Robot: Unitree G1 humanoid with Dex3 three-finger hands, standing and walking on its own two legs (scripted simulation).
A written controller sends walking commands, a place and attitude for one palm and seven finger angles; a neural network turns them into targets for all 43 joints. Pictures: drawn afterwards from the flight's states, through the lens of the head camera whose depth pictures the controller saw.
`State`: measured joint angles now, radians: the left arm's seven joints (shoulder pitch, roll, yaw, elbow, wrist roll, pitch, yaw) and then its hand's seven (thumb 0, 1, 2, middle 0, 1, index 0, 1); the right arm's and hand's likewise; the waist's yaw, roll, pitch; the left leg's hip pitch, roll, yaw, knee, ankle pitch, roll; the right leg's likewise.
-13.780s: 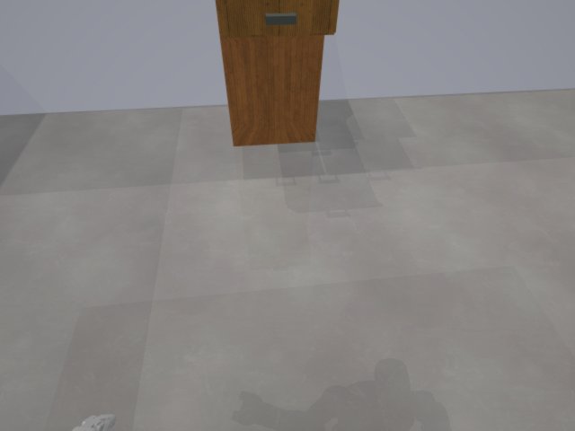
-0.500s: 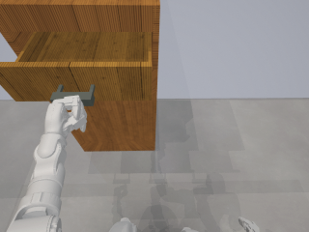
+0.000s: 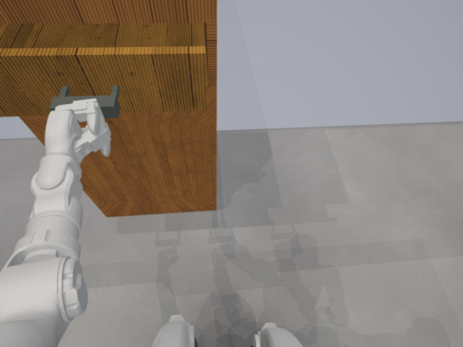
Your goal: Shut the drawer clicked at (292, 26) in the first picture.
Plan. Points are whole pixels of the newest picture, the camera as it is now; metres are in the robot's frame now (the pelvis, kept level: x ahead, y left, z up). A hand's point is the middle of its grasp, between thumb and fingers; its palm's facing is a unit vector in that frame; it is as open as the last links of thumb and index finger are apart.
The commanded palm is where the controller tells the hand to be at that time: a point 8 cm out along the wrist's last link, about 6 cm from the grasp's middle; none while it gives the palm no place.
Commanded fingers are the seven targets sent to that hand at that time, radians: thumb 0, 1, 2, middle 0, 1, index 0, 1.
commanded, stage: push the drawer shut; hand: left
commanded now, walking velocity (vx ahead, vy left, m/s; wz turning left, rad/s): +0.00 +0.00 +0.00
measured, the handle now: (88, 98) +0.54 +0.25 +0.08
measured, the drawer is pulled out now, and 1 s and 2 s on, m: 0.08 0.00 0.00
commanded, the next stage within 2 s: pull the fist back off the drawer in 1.54 s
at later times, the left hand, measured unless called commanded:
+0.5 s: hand (110, 108) +0.51 +0.20 +0.08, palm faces +0.06 -1.00 -0.02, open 3.1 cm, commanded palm +0.51 +0.24 +0.08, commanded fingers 0.00 0.90 0.90 -1.40 -1.60 -1.40 -1.60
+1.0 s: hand (108, 95) +0.55 +0.21 +0.08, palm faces +0.07 -1.00 -0.04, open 3.0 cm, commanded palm +0.57 +0.24 +0.08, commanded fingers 0.00 0.90 0.90 -1.40 -1.60 -1.40 -1.60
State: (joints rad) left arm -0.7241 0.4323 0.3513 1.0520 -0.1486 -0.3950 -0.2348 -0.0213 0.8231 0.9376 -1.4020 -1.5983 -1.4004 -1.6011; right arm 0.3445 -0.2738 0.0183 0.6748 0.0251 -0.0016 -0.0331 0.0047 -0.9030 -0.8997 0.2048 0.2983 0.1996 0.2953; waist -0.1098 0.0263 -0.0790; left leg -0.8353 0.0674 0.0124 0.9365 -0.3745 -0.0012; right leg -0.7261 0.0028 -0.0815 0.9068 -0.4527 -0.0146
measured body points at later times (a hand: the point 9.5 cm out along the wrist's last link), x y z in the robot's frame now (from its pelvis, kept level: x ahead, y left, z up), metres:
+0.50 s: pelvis +0.01 +0.01 -0.01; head +0.12 +0.02 +0.43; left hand +0.50 +0.26 +0.08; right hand +0.00 -0.26 -0.12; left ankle +0.04 +0.12 -0.68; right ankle -0.01 -0.11 -0.68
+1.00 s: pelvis +0.00 +0.01 -0.02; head +0.14 +0.04 +0.41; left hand +0.54 +0.27 +0.08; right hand -0.04 -0.26 -0.12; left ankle +0.04 +0.12 -0.68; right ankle -0.01 -0.11 -0.68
